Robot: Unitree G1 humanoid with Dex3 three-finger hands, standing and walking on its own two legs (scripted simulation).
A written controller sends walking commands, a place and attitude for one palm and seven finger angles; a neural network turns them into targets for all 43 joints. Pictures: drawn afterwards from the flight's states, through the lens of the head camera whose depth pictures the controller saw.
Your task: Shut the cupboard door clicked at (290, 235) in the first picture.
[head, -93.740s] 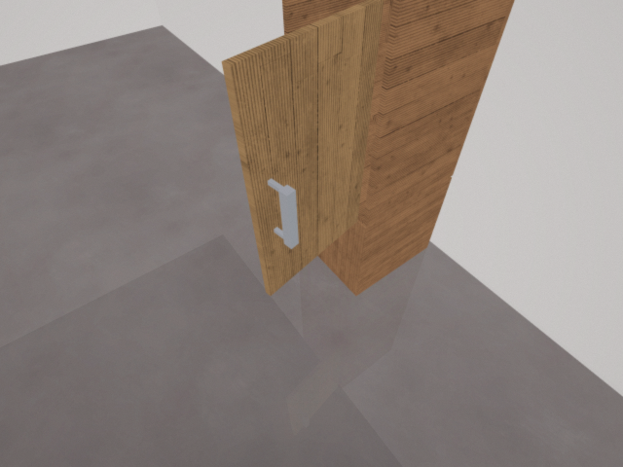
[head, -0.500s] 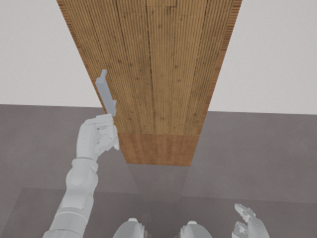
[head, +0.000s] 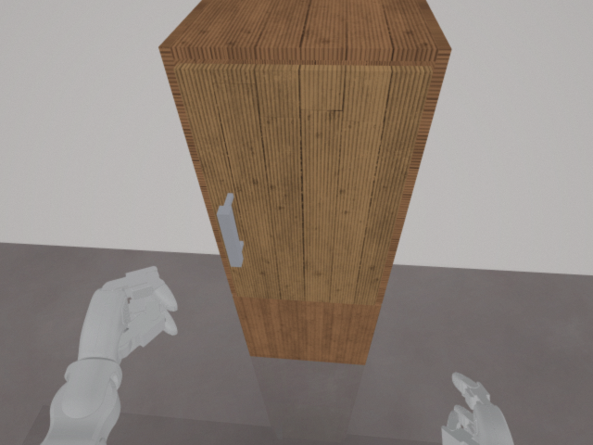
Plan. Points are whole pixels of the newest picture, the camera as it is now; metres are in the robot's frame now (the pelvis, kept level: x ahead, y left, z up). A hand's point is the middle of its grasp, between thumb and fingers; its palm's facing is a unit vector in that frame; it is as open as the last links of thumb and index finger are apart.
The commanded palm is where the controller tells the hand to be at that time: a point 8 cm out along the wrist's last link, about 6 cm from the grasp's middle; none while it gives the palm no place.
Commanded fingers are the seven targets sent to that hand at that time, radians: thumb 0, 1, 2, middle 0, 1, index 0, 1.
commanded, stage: draw the hand back to the body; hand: left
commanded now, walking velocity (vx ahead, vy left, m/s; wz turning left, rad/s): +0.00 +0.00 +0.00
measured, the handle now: (233, 230) +0.50 +0.16 -0.04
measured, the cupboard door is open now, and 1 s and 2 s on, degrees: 0 0 0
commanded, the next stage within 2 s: step back with the hand held close in 0.90 s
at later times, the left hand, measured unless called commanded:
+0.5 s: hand (26, 308) +0.21 +0.28 +0.18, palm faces +0.45 -0.80 -0.40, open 5.9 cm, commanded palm +0.16 +0.31 +0.20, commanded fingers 0.00 0.90 0.90 -0.20 -0.30 -0.20 -0.30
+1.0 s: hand (30, 315) +0.19 +0.26 +0.19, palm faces +0.47 -0.79 -0.40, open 7.4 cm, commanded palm +0.15 +0.29 +0.20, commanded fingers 0.00 0.90 0.90 -0.20 -0.30 -0.20 -0.30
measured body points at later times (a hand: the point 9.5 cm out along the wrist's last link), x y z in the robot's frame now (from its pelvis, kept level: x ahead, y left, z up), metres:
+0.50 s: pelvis +0.02 +0.01 +0.02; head -0.01 -0.02 +0.47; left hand +0.18 +0.31 +0.20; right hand +0.21 -0.19 -0.06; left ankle +0.00 +0.12 -0.72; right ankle -0.01 -0.11 -0.72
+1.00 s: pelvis +0.01 -0.01 +0.03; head -0.02 -0.04 +0.47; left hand +0.16 +0.30 +0.21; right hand +0.20 -0.23 -0.06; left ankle +0.00 +0.12 -0.72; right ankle -0.01 -0.11 -0.72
